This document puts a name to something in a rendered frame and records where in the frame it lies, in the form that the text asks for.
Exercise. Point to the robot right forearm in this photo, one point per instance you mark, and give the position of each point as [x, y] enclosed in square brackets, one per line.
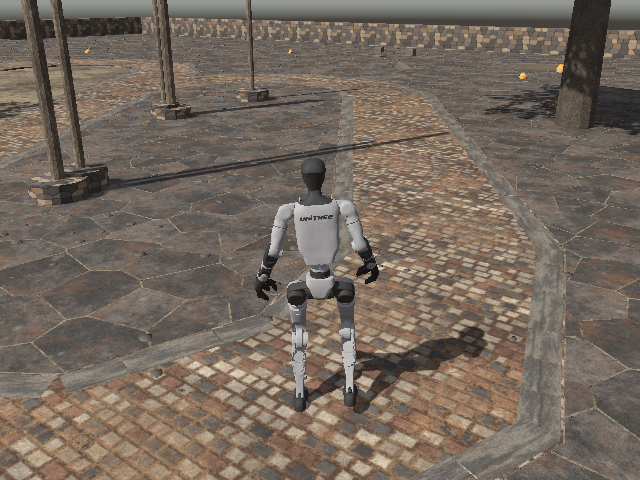
[368, 257]

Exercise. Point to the robot left hand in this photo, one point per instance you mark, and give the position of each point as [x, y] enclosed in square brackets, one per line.
[259, 285]

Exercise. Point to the robot right upper arm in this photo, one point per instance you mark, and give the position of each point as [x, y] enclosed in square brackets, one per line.
[347, 208]

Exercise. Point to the left robot foot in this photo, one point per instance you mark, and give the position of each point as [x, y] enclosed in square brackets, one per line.
[300, 403]

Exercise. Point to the robot right hand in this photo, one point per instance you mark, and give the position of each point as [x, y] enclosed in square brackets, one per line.
[363, 270]

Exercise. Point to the robot right thigh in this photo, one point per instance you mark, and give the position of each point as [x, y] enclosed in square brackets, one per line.
[344, 291]

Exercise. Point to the robot left upper arm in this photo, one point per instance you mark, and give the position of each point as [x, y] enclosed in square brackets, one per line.
[284, 213]

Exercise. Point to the robot left forearm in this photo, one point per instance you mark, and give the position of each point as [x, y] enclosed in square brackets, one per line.
[266, 266]

